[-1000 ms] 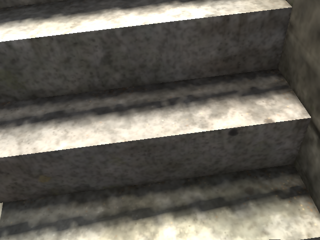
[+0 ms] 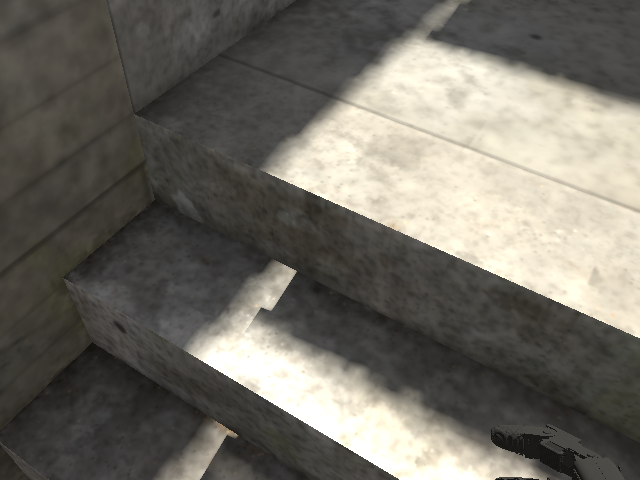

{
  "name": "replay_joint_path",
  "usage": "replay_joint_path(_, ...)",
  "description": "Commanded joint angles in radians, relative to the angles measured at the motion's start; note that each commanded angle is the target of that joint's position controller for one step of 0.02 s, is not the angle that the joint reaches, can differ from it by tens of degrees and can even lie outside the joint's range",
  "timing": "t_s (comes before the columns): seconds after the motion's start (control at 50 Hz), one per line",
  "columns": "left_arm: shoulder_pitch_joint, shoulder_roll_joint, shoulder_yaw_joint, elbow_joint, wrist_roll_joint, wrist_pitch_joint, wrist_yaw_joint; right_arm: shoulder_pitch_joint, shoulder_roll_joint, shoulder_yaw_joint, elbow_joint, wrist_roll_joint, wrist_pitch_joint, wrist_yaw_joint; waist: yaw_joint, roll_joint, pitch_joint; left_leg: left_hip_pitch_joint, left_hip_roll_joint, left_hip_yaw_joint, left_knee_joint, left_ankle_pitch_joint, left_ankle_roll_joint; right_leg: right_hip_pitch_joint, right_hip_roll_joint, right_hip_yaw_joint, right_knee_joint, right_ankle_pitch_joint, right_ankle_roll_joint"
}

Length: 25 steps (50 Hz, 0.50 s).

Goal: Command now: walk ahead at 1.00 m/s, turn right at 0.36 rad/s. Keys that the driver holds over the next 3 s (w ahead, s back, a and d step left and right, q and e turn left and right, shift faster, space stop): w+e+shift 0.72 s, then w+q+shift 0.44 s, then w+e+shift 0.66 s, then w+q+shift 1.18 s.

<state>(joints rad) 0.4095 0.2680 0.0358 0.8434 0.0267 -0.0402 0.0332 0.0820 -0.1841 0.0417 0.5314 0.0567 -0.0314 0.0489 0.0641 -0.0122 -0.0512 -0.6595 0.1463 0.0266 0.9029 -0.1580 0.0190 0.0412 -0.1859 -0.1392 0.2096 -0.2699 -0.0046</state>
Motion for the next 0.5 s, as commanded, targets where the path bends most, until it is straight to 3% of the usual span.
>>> replay_joint_path(0.02,-0.124,0.205,0.028,-0.066,0.011,0.008,-0.005,0.203,-0.172,-0.098,-0.018,-0.004,-0.037,0.017,-0.269,-0.168,-0.055,0.381,-0.069,-0.013,-0.483,-0.011,0.039,0.059,-0.060,0.080,0.238,0.705,-0.165)
replay_joint_path(0.04,-0.178,0.170,0.018,-0.117,-0.001,0.001,0.001,0.284,-0.183,-0.102,0.042,-0.032,-0.036,0.027,-0.290,-0.109,-0.027,0.547,-0.061,-0.049,-0.478,0.088,-0.009,-0.143,-0.028,0.095,0.470,0.624,-0.154)
replay_joint_path(0.06,-0.266,0.029,-0.015,-0.213,0.005,-0.032,-0.014,0.386,-0.268,-0.114,0.106,-0.069,-0.033,0.016,-0.240,0.178,-0.065,0.792,0.039,-0.163,-0.273,0.843,-0.105,-0.526,0.087,0.096,0.856,0.216,-0.103)
replay_joint_path(0.08,-0.133,-0.100,-0.040,-0.230,-0.031,-0.074,-0.020,0.515,-0.351,-0.136,0.122,-0.092,-0.030,-0.010,-0.194,0.470,-0.300,1.059,0.259,-0.511,-0.388,0.750,-0.006,-0.866,0.207,0.221,1.284,-0.107,-0.035)
replay_joint_path(0.1,-0.093,-0.132,-0.030,-0.185,-0.084,-0.097,-0.031,0.490,-0.283,-0.120,0.129,-0.146,-0.041,-0.010,-0.185,0.326,-0.372,0.981,0.356,-0.693,-0.489,0.385,0.100,-0.986,0.208,0.341,1.714,-0.064,-0.009)
replay_joint_path(0.12,-0.266,-0.156,-0.036,-0.246,-0.098,-0.098,-0.043,0.395,-0.206,-0.086,0.129,-0.152,-0.045,-0.002,-0.174,0.295,-0.220,0.843,0.360,-0.600,-0.488,0.172,0.149,-1.172,0.191,0.337,2.022,-0.022,-0.012)
replay_joint_path(0.14,-0.454,-0.211,-0.070,-0.335,-0.096,-0.093,-0.060,0.305,-0.141,-0.067,0.164,-0.131,-0.037,0.001,-0.158,0.284,-0.065,0.740,0.320,-0.444,-0.480,0.200,0.139,-1.340,0.169,0.309,2.190,-0.015,-0.035)
replay_joint_path(0.16,-0.511,-0.233,-0.095,-0.386,-0.084,-0.086,-0.073,0.269,-0.098,-0.050,0.193,-0.146,-0.043,0.000,-0.133,0.256,-0.004,0.688,0.296,-0.337,-0.491,0.241,0.145,-1.429,0.156,0.299,2.295,-0.057,-0.051)
replay_joint_path(0.18,-0.506,-0.276,-0.117,-0.414,-0.083,-0.072,-0.095,0.274,-0.019,-0.029,0.244,-0.164,-0.051,-0.016,-0.097,0.202,0.013,0.662,0.278,-0.259,-0.493,0.255,0.128,-1.494,0.154,0.329,2.395,-0.121,-0.082)
replay_joint_path(0.2,-0.450,-0.257,-0.120,-0.418,-0.089,-0.051,-0.112,0.264,0.007,-0.017,0.285,-0.152,-0.060,-0.035,-0.049,0.188,0.020,0.622,0.288,-0.203,-0.541,0.205,0.115,-1.509,0.148,0.357,2.417,-0.147,-0.100)
replay_joint_path(0.22,-0.468,-0.205,-0.111,-0.407,-0.075,-0.056,-0.114,0.370,0.036,-0.013,0.327,-0.147,-0.065,-0.046,-0.114,0.091,-0.026,0.754,0.226,-0.175,-0.520,0.310,0.108,-1.513,0.149,0.322,2.348,-0.106,-0.104)
replay_joint_path(0.24,-0.438,-0.178,-0.106,-0.400,-0.063,-0.053,-0.114,0.450,-0.007,-0.024,0.355,-0.135,-0.065,-0.066,-0.126,0.069,-0.114,0.892,0.254,-0.196,-0.547,0.271,0.134,-1.519,0.147,0.326,2.283,-0.083,-0.097)
replay_joint_path(0.26,-0.455,-0.200,-0.117,-0.430,-0.058,-0.040,-0.122,0.453,-0.053,-0.035,0.380,-0.124,-0.059,-0.082,-0.104,0.056,-0.126,0.909,0.306,-0.200,-0.601,0.204,0.135,-1.561,0.128,0.342,2.306,-0.093,-0.093)
replay_joint_path(0.28,-0.490,-0.191,-0.118,-0.443,-0.058,-0.026,-0.126,0.407,-0.062,-0.036,0.378,-0.130,-0.048,-0.091,-0.095,0.013,-0.102,0.889,0.294,-0.133,-0.641,0.172,0.120,-1.568,0.120,0.331,2.269,-0.091,-0.088)
replay_joint_path(0.3,-0.565,-0.188,-0.136,-0.490,-0.049,-0.019,-0.134,0.366,-0.084,-0.036,0.374,-0.125,-0.042,-0.098,-0.077,-0.010,-0.046,0.754,0.250,-0.049,-0.719,0.124,0.082,-1.500,0.107,0.250,2.100,-0.085,-0.066)
replay_joint_path(0.32,-0.674,-0.200,-0.145,-0.533,-0.041,-0.010,-0.128,0.352,-0.084,-0.034,0.387,-0.123,-0.038,-0.106,-0.088,0.003,0.009,0.640,0.212,0.018,-0.788,0.132,0.063,-1.448,0.108,0.181,2.001,-0.067,-0.050)
replay_joint_path(0.34,-0.749,-0.232,-0.163,-0.566,-0.049,0.000,-0.126,0.350,-0.098,-0.032,0.403,-0.123,-0.040,-0.120,-0.080,0.049,0.045,0.551,0.222,0.059,-0.867,0.242,0.083,-1.408,0.089,0.145,1.999,-0.088,-0.042)
replay_joint_path(0.36,-0.760,-0.200,-0.173,-0.585,-0.050,0.007,-0.130,0.262,-0.133,-0.034,0.392,-0.110,-0.036,-0.125,-0.037,0.069,0.057,0.410,0.169,0.200,-0.956,0.477,0.073,-1.160,0.082,0.030,1.695,-0.150,-0.065)
replay_joint_path(0.38,-0.708,-0.164,-0.160,-0.540,-0.056,0.016,-0.123,0.248,-0.152,-0.025,0.411,-0.098,-0.034,-0.122,0.018,0.047,-0.028,0.297,0.109,0.318,-0.908,1.043,0.091,-0.788,0.162,-0.080,1.532,-0.058,-0.107)
replay_joint_path(0.4,-0.651,-0.096,-0.129,-0.528,-0.049,0.014,-0.109,0.298,-0.272,-0.049,0.421,-0.079,-0.052,-0.117,0.042,0.146,-0.125,0.403,0.129,0.314,-0.774,1.771,0.141,-0.614,0.245,-0.139,1.435,-0.232,-0.098)
replay_joint_path(0.42,-0.443,-0.066,-0.106,-0.484,-0.030,0.032,-0.093,0.297,-0.409,-0.088,0.412,-0.070,-0.049,-0.106,0.120,0.310,-0.249,0.604,0.200,0.277,-0.628,2.125,0.201,-0.546,0.272,-0.090,1.362,-0.427,-0.102)
replay_joint_path(0.44,-0.348,0.013,-0.067,-0.459,-0.026,0.040,-0.079,0.279,-0.470,-0.117,0.370,-0.071,-0.024,-0.095,0.141,0.328,-0.326,0.751,0.216,0.246,-0.426,2.133,0.235,-0.504,0.317,-0.072,1.163,-0.551,-0.104)
replay_joint_path(0.46,-0.420,0.052,-0.051,-0.433,-0.031,0.053,-0.065,0.404,-0.351,-0.105,0.339,-0.073,-0.041,-0.087,0.018,0.232,-0.341,0.548,0.187,0.212,-0.260,1.975,0.230,-0.311,0.334,0.047,1.053,-0.445,-0.155)
replay_joint_path(0.48,-0.246,0.093,-0.018,-0.412,-0.026,0.090,-0.034,0.330,-0.409,-0.129,0.278,-0.061,-0.064,-0.066,0.105,0.245,-0.403,0.419,0.191,0.146,-0.102,1.628,0.228,-0.155,0.316,0.229,0.888,-0.403,-0.178)
replay_joint_path(0.5,-0.237,0.159,0.016,-0.365,-0.027,0.111,-0.022,0.213,-0.314,-0.122,0.193,-0.061,-0.073,-0.048,0.074,-0.012,-0.351,0.091,0.045,0.085,0.195,0.552,0.189,-0.032,0.245,0.512,0.646,-0.383,-0.246)
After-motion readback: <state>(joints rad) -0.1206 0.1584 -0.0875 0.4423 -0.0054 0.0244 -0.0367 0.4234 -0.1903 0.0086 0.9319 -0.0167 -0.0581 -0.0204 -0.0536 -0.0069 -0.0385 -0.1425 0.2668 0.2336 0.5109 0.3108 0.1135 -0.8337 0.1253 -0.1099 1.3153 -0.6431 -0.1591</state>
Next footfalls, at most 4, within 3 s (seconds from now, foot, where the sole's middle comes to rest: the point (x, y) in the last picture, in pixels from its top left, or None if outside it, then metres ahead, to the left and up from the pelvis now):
0.04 left None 0.13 0.19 -0.77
0.50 right None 0.24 -0.11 -0.57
1.10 left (298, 402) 0.49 0.09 -0.36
1.76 right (436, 206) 0.72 -0.10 -0.16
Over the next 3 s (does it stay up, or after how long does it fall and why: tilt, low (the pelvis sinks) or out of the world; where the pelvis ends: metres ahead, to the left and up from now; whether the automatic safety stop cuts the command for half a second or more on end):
stays up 1.50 -0.30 0.61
